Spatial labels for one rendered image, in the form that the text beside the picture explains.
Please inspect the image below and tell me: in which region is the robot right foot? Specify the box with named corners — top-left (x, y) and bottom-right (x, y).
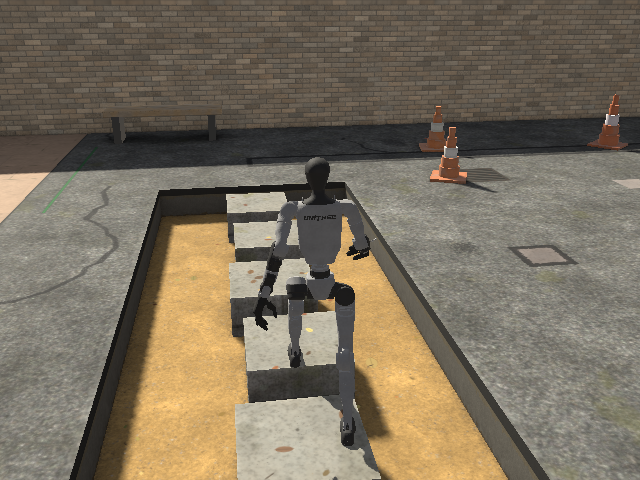
top-left (340, 417), bottom-right (356, 446)

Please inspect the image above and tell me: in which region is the robot left foot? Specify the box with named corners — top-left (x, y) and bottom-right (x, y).
top-left (287, 343), bottom-right (301, 368)

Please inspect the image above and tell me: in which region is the robot right forearm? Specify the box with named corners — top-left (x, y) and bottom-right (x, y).
top-left (359, 234), bottom-right (371, 254)

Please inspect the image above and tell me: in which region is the robot left hand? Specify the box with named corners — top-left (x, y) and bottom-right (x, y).
top-left (253, 295), bottom-right (277, 331)

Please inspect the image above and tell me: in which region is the right robot upper arm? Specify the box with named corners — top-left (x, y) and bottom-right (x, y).
top-left (339, 199), bottom-right (369, 250)

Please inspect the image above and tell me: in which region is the robot right hand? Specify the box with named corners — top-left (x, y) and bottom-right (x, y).
top-left (346, 245), bottom-right (369, 260)

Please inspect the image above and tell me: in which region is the robot foot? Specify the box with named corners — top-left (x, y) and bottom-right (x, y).
top-left (287, 343), bottom-right (301, 368)
top-left (340, 417), bottom-right (356, 446)

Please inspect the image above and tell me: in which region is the left robot upper arm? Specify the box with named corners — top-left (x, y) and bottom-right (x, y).
top-left (273, 201), bottom-right (298, 257)

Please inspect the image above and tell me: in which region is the robot left forearm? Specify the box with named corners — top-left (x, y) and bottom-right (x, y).
top-left (258, 241), bottom-right (282, 298)

